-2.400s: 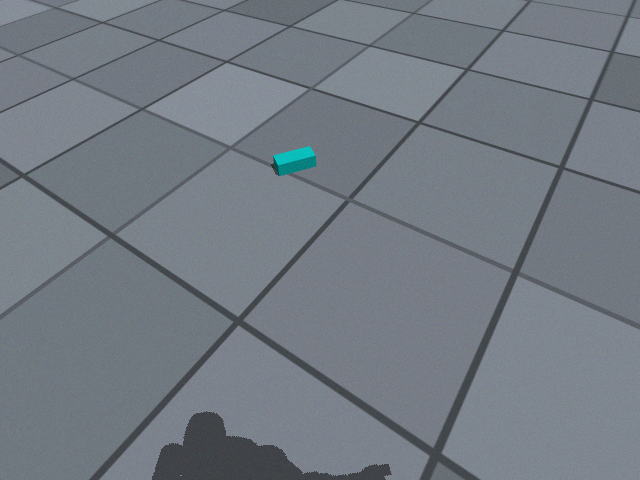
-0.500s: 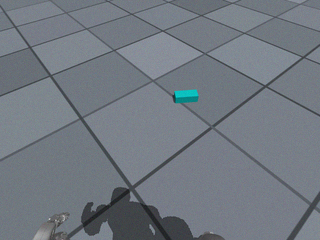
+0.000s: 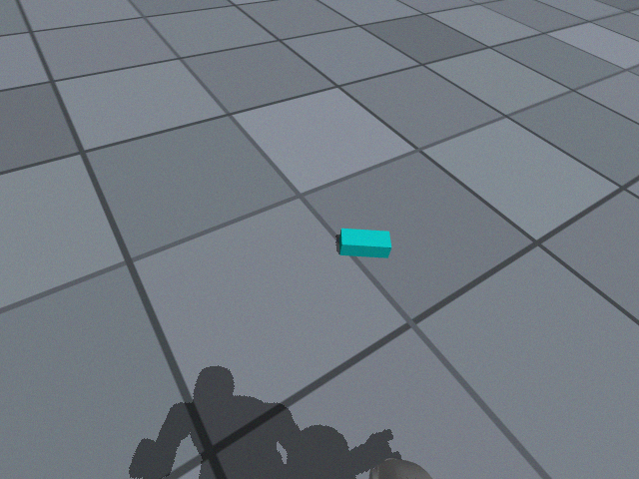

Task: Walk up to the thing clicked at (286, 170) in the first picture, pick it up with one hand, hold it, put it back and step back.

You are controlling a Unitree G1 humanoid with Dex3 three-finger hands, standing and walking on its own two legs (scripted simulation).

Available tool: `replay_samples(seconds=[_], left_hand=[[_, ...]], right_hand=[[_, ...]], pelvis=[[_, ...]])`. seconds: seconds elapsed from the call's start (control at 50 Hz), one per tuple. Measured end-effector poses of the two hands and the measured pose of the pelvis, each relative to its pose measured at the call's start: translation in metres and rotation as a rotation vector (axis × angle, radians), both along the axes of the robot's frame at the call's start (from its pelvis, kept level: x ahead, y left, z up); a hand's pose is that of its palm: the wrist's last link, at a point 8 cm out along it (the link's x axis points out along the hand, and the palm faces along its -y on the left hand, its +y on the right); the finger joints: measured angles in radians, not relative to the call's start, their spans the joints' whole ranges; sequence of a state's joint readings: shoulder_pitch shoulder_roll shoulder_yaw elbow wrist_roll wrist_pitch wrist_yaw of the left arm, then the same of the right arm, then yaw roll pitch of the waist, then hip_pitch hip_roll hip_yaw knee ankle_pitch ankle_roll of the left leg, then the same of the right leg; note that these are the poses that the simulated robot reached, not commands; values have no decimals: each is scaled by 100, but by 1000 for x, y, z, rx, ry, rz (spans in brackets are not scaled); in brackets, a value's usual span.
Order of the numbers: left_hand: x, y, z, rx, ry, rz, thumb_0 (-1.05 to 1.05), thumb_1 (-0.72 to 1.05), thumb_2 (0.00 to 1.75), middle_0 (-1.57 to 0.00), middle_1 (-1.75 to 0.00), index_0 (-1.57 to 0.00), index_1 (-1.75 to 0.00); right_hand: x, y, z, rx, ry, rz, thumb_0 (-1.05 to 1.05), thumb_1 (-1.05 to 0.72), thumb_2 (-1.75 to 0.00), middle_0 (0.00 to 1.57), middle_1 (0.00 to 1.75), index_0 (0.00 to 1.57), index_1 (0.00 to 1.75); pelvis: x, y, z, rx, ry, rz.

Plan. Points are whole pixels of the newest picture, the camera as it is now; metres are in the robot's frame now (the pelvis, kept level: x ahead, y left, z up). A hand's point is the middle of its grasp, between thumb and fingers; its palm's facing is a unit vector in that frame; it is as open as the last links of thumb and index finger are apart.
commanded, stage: walk up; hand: left
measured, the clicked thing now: (364, 243) +1.09 -0.17 -0.72
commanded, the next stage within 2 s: none
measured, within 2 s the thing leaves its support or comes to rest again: neither
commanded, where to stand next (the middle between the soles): +0.75 -0.55 m, yaw +10 degrees
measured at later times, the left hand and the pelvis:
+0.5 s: hand (253, 405) +0.24 +0.12 -0.13, palm faces +0.07 -0.94 -0.34, open 7.3 cm; pelvis +0.20 -0.16 +0.00, yaw +4 degrees
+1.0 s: hand (342, 307) +0.43 -0.01 -0.15, palm faces +0.04 -0.93 -0.37, open 7.3 cm; pelvis +0.36 -0.32 -0.02, yaw +4 degrees
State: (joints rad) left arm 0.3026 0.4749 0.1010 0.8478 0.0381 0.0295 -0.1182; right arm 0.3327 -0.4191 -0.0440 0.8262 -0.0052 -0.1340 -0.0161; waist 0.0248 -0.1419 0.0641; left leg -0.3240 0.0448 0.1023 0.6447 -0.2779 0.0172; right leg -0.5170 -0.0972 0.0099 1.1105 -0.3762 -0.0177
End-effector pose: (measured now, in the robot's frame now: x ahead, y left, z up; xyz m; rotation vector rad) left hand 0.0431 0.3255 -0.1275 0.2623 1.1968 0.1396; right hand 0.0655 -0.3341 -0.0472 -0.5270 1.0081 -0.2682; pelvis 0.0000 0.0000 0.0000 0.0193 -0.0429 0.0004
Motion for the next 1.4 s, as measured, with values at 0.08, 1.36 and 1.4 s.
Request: replay_samples(seconds=[0.08,1.36,1.4], left_hand=[[47,-21,10,6,-23,-11,1,91,90,-20,-30,-20,-30],[428,-396,-2,30,48,101,1,91,90,-20,-30,-21,-30],[448,-408,0,21,29,86,1,91,90,-20,-30,-21,-30]], right_hand=[[10,-30,-2,5,63,-14,0,-90,-90,21,30,20,30],[483,-382,-29,15,75,54,0,-90,-90,21,30,21,30],[483,-398,-21,-1,89,34,0,-90,-90,22,30,21,30]], pelvis=[[32,-25,3,1,5,8],[465,-393,-7,-1,7,102],[475,-405,-3,3,6,98]])
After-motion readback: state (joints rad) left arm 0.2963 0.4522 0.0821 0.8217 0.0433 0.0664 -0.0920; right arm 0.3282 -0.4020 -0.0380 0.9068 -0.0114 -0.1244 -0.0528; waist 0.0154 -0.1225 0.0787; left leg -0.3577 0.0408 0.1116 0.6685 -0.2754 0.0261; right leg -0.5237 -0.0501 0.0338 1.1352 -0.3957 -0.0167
